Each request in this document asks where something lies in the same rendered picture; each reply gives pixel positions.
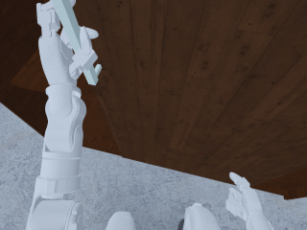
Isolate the right robot hand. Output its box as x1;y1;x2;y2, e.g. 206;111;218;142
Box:
225;172;265;222

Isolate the handle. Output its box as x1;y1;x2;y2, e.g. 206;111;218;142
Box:
51;0;102;85

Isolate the robot left thigh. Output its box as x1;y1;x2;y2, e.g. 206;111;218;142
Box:
106;211;136;230

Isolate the robot right forearm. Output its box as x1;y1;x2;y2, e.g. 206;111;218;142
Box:
246;214;275;230

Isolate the wardrobe door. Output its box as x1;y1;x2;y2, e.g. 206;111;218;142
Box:
260;168;307;191
72;0;307;187

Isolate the left robot hand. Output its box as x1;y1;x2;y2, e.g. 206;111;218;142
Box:
36;0;99;86

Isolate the robot thigh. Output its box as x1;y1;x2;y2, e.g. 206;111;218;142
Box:
183;205;222;230
106;211;136;230

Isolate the left robot upper arm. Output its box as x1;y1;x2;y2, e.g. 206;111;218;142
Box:
28;200;83;230

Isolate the robot right thigh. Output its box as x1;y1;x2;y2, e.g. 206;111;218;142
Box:
183;205;222;230

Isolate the robot left forearm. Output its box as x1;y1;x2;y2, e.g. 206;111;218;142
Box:
26;82;86;230

